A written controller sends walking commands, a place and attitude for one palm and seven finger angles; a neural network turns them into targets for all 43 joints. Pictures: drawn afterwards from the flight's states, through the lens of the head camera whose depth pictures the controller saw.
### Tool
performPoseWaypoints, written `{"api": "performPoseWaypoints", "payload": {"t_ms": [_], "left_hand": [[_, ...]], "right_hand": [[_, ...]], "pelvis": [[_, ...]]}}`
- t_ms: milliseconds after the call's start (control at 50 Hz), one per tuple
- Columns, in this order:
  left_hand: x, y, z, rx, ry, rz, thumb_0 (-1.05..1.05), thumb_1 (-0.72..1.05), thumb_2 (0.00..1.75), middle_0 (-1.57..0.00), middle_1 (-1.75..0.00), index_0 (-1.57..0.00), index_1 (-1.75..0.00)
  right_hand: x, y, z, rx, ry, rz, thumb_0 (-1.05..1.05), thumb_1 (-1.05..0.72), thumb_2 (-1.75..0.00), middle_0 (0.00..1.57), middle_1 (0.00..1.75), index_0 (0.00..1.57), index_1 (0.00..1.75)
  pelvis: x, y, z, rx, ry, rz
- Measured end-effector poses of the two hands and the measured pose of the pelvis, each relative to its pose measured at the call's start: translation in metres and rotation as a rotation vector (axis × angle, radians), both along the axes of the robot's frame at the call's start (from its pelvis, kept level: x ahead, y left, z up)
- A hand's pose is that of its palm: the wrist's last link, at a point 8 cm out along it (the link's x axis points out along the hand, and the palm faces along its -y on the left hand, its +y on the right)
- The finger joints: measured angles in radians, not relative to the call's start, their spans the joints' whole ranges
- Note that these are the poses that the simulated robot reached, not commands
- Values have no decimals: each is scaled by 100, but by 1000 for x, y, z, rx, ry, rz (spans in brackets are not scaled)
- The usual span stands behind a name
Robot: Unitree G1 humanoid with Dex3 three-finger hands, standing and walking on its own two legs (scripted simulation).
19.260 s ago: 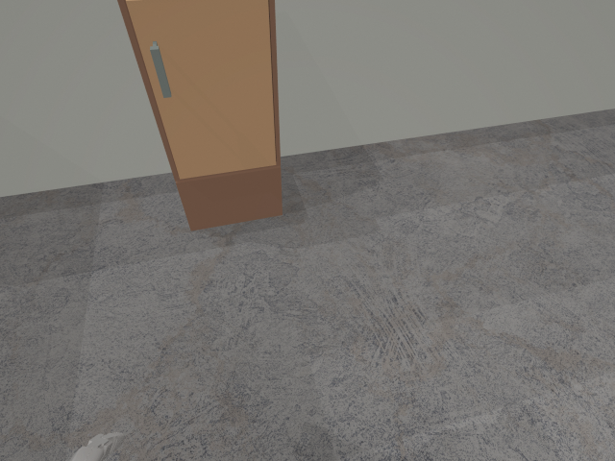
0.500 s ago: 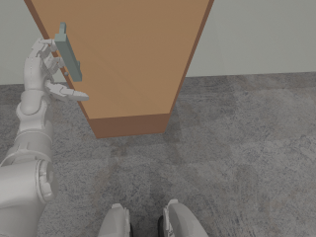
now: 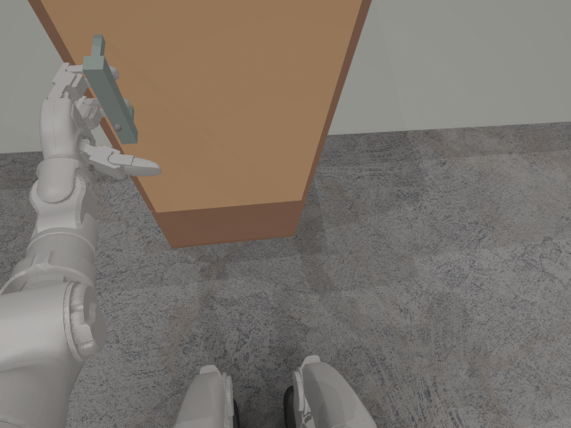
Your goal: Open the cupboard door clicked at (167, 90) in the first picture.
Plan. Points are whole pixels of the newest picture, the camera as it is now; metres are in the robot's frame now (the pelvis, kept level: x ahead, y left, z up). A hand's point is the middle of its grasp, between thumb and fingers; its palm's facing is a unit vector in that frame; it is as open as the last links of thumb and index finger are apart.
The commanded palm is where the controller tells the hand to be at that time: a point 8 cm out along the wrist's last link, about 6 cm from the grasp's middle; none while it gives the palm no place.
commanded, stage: slide the fingers in behind the handle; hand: left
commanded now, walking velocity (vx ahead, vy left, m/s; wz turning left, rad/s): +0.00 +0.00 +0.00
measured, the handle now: (115, 93) +0.56 +0.19 +0.07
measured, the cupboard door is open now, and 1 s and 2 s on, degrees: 0 0 44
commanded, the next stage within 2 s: close the thumb around the handle in 0.08 s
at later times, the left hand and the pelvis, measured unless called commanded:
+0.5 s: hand (119, 126) +0.52 +0.18 +0.05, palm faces +0.05 -1.00 -0.02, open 10.9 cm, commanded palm +0.49 +0.22 +0.06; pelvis +0.01 +0.00 +0.00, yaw +0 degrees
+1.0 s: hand (132, 130) +0.51 +0.17 +0.05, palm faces +0.05 -1.00 -0.01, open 5.8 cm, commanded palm +0.48 +0.21 +0.06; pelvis +0.00 +0.00 +0.00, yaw -1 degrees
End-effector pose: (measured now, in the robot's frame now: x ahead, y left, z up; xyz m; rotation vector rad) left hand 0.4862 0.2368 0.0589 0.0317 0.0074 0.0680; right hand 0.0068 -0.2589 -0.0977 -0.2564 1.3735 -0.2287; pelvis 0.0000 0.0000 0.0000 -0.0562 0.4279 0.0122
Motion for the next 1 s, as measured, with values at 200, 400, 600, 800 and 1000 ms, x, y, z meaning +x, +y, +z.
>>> {"api": "performPoseWaypoints", "payload": {"t_ms": [200, 400, 600, 800, 1000], "left_hand": [[5, -2, -7, -22, 20, -10, -1, -50, 30, -30, -121, -33, -121], [7, 0, -5, -14, 20, -10, -1, -28, 39, -33, -124, -35, -124], [5, -1, -4, -17, 25, -14, -1, 21, 60, -35, -128, -36, -128], [0, -13, -3, -14, 9, -55, -1, 65, 80, -38, -133, -39, -133], [-3, -18, -3, -21, 13, -19, -1, 70, 83, -38, -135, -37, -134]], "right_hand": [[1, -3, 0, -13, 18, 5, 0, -91, -90, 20, 30, 20, 30], [6, 1, 1, -6, 8, 2, 0, -91, -90, 20, 30, 20, 30], [10, 6, 1, 5, -1, 5, 0, -91, -90, 20, 30, 20, 30], [10, 7, 1, 7, -7, 0, 0, -91, -90, 20, 30, 20, 30], [8, 6, 2, 6, -45, -12, 0, -91, -90, 20, 30, 20, 30]], "pelvis": [[2, 0, -1, -3, 15, 4], [5, 1, 0, -5, 14, 2], [6, 4, 2, -5, 7, 2], [6, 6, 3, -3, -2, -1], [1, 4, 2, 4, -12, -12]]}}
